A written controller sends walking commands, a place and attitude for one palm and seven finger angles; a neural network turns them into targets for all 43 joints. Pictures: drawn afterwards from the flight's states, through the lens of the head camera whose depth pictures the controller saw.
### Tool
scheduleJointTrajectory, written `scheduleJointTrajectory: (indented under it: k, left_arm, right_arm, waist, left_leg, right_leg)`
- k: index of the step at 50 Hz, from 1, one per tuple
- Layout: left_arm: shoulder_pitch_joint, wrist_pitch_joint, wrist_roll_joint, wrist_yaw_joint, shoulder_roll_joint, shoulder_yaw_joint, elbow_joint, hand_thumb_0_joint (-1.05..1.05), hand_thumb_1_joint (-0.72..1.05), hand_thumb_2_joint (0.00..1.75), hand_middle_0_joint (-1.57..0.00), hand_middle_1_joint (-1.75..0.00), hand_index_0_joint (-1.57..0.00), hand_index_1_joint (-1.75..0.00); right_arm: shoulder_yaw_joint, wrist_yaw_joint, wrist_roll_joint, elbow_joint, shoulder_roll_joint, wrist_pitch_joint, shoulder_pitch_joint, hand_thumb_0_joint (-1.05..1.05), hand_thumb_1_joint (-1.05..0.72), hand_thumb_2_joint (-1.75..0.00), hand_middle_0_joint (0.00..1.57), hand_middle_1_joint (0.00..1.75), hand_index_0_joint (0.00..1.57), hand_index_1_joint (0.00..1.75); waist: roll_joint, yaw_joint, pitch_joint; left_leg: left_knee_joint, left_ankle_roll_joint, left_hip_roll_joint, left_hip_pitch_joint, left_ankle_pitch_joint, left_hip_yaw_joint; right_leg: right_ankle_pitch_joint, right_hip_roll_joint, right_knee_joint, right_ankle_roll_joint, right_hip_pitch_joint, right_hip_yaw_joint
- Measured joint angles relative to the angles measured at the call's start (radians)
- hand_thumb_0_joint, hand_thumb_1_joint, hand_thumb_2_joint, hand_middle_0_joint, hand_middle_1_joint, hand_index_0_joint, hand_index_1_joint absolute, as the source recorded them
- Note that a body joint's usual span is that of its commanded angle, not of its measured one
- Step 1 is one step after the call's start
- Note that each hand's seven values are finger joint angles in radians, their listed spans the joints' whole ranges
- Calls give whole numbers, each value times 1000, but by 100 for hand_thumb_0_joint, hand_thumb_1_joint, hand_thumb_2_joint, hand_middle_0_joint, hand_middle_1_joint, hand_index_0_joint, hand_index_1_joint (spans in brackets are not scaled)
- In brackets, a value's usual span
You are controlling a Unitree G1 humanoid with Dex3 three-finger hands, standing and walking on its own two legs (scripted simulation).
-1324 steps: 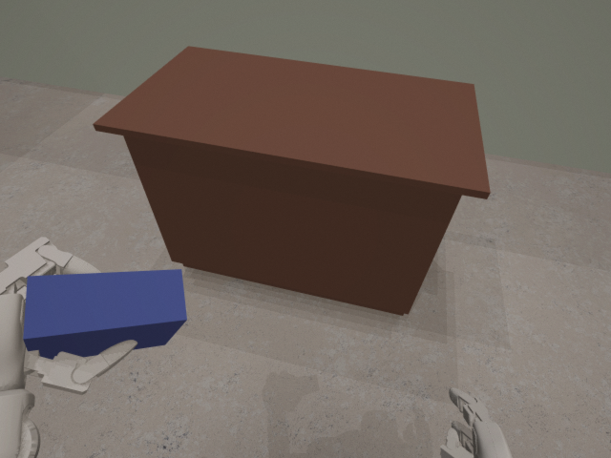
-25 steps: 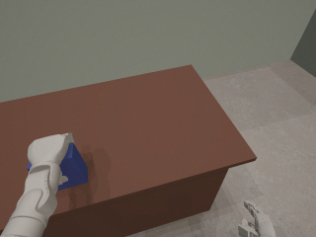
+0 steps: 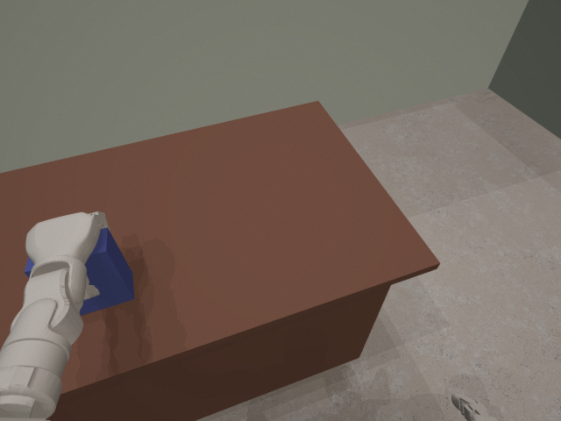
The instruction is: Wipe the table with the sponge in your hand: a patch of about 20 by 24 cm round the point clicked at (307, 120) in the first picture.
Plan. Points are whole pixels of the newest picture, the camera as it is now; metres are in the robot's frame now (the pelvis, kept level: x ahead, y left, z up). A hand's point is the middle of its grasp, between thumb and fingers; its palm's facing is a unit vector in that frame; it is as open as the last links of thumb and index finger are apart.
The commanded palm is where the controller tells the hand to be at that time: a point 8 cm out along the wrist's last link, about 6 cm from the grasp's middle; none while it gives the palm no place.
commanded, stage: wipe forward along the first lane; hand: left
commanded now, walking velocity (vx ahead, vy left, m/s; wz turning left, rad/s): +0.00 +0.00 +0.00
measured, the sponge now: (92, 282) +0.31 +0.35 -0.01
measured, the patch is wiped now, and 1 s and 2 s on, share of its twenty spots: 0.10 0.25 0.25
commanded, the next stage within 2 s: slide across to the middle lane in 0.92 s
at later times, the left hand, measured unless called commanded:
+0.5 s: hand (85, 231) +0.37 +0.37 +0.04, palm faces -0.15 +0.03 -0.99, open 9.7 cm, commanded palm +0.37 +0.35 +0.07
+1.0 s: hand (87, 209) +0.42 +0.38 +0.04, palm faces -0.16 +0.03 -0.99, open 9.7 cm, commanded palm +0.41 +0.37 +0.06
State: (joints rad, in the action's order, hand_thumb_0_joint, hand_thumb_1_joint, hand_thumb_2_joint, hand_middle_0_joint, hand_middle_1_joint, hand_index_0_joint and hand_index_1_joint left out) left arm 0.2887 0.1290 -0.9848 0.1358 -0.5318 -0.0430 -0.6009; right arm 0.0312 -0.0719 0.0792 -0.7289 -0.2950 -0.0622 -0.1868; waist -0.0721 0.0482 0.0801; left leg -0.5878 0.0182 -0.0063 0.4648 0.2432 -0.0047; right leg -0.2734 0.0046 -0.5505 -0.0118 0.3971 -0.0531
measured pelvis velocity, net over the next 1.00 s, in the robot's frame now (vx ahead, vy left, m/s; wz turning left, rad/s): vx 0.00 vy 0.02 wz -0.02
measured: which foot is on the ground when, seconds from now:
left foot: down 0.00-1.00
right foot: down 0.00-1.00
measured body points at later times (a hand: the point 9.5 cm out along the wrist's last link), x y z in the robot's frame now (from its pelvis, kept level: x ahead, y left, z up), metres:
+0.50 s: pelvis -0.01 +0.01 -0.01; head +0.04 +0.00 +0.44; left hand +0.37 +0.36 +0.09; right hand +0.09 -0.26 -0.14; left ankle +0.03 +0.11 -0.73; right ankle +0.00 -0.12 -0.73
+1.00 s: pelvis +0.00 +0.02 -0.01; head +0.08 +0.02 +0.43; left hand +0.42 +0.38 +0.09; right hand +0.06 -0.26 -0.14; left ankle +0.03 +0.11 -0.73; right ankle +0.00 -0.12 -0.73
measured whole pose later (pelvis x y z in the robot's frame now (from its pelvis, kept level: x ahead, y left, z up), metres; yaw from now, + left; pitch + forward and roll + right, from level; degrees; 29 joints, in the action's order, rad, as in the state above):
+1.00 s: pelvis +0.00 +0.02 -0.01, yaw -1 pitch +16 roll -3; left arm 0.72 0.04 -1.07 0.15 -0.70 -0.07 -1.07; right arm 0.02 -0.04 0.07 -0.72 -0.28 -0.09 -0.29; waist -0.05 -0.04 0.12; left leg -0.72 0.04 -0.01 0.70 0.29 0.00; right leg -0.29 0.01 -0.64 0.01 0.61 -0.04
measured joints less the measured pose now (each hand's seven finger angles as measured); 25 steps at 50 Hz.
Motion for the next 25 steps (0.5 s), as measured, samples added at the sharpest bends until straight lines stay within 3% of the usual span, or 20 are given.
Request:
scheduleJointTrajectory:
  k: [25]
  left_arm:
    - [301, -62, -51, 19, -89, 6, -325, 1, -51, 110, -79, -135, -80, -137]
  right_arm:
    - [-12, 5, 3, 7, 16, -11, -63, 0, -90, -90, 20, 30, 20, 30]
  waist:
    - [13, -47, 20]
  left_leg:
    - [-89, 10, -2, 158, 15, -2]
  right_leg:
    - [-5, 1, -71, 9, 149, -1]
